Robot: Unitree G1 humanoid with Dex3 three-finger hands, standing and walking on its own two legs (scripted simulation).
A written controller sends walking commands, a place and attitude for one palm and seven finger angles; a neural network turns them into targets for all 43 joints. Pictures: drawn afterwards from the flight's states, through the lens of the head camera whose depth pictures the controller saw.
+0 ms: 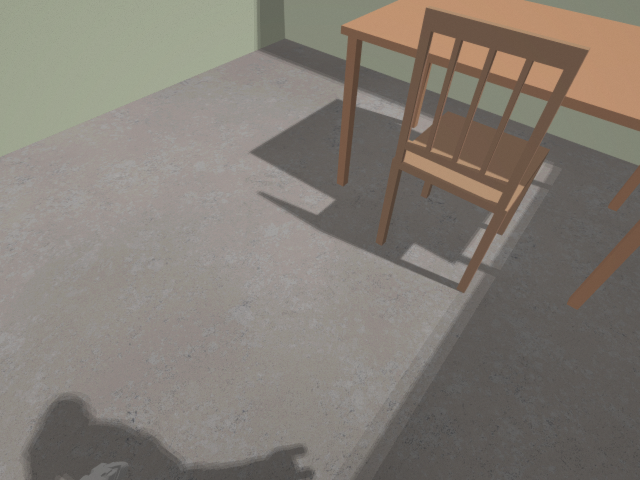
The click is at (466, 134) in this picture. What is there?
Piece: chair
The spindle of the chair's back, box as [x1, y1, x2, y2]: [451, 49, 496, 162]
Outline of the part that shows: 496,50 489,49 451,161 456,162 458,159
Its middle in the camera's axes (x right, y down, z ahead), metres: +0.43 -0.36 +1.09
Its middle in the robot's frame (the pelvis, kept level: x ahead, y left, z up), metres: +1.07 -0.37 -0.07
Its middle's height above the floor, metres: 0.70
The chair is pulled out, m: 0.00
